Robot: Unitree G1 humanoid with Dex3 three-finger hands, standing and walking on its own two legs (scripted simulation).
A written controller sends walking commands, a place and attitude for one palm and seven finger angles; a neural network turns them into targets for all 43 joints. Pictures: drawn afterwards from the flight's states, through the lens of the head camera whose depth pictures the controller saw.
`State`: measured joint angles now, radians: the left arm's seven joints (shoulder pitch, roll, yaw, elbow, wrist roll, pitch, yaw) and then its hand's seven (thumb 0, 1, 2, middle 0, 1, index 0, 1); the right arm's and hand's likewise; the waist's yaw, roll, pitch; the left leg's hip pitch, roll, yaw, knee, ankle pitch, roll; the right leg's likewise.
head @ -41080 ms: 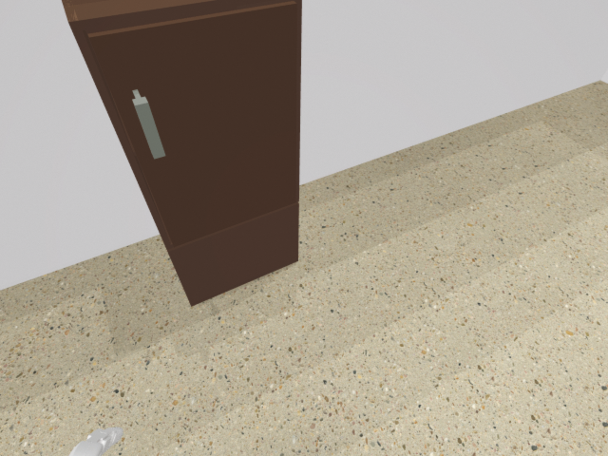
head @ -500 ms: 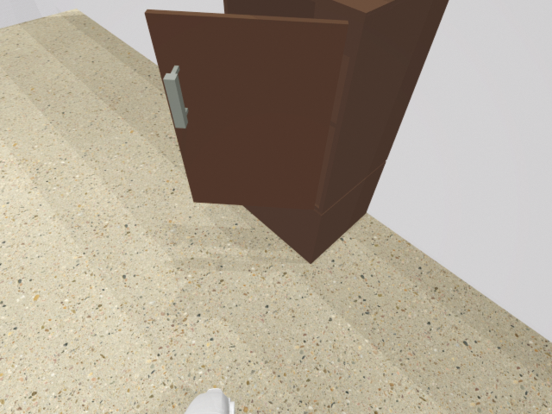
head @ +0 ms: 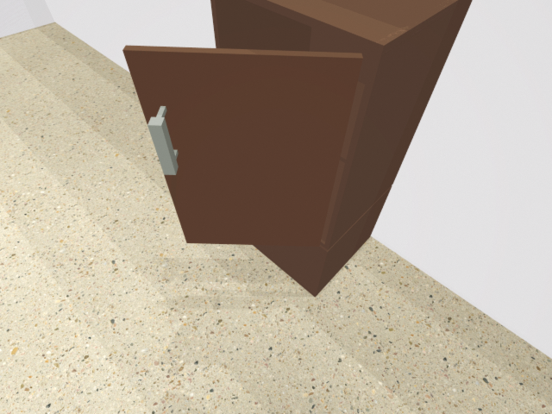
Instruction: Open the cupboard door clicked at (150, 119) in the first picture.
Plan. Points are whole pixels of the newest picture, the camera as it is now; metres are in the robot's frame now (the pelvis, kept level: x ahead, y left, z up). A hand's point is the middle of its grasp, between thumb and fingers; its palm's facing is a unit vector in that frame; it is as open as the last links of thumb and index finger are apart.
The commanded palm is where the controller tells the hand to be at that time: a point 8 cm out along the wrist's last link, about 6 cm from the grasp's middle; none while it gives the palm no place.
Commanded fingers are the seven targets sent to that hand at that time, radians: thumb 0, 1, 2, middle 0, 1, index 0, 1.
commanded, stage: come to a stop and stand still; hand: left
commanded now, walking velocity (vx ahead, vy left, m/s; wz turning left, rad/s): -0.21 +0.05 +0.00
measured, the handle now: (166, 140) +0.59 +0.25 +0.03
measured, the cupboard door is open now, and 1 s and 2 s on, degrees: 42 42 42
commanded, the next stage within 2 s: look again from close up in 1.06 s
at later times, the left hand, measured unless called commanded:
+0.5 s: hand out of the picture +0.05 +0.21 -0.17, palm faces +0.07 -0.98 -0.20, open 7.3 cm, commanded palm none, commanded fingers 0.00 0.90 0.90 -0.20 -0.30 -0.20 -0.30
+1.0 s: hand out of the picture -0.04 +0.15 -0.17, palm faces +0.03 -0.99 -0.16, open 7.3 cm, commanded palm none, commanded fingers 0.00 0.90 0.90 -0.20 -0.30 -0.20 -0.30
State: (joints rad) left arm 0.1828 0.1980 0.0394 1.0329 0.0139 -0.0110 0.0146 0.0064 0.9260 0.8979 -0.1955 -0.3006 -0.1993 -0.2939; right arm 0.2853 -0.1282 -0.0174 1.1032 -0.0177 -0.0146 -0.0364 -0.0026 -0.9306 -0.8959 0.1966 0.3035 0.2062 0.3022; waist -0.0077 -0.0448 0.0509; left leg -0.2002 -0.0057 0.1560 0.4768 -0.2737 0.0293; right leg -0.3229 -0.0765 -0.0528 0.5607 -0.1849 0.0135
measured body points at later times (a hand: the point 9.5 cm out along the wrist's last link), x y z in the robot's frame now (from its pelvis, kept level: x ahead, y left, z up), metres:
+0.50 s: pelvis -0.01 +0.01 +0.00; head +0.02 +0.03 +0.45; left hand +0.04 +0.26 -0.16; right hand +0.04 -0.22 -0.14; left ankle -0.01 +0.10 -0.73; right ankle -0.05 -0.12 -0.70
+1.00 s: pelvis -0.03 -0.01 +0.01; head -0.02 -0.01 +0.46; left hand -0.04 +0.20 -0.16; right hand -0.06 -0.24 -0.15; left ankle -0.01 +0.10 -0.73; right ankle -0.06 -0.12 -0.73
